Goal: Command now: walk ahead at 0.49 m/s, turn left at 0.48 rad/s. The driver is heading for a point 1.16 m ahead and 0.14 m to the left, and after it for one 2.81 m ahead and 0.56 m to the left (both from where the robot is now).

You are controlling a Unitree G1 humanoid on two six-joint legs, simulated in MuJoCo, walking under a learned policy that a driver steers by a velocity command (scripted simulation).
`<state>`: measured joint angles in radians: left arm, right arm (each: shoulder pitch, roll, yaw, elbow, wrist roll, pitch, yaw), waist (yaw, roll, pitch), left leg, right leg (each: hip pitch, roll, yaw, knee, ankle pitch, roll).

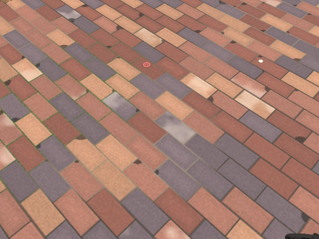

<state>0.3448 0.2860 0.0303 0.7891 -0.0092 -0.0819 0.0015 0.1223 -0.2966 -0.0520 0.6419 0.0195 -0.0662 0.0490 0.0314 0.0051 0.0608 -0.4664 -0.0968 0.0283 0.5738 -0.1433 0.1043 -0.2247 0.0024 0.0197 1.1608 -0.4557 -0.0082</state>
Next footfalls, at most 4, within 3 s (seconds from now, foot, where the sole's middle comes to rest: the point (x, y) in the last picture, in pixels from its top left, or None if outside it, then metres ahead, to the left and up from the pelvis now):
0.40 right None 0.42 -0.12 -0.76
0.88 left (123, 201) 0.58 0.21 -0.76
1.44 right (156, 132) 0.94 0.09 -0.76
1.90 left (118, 92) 1.20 0.30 -0.76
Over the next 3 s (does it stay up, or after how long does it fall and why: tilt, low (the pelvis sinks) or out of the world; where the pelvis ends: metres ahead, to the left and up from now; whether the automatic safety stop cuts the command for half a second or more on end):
stays up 1.20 0.25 0.03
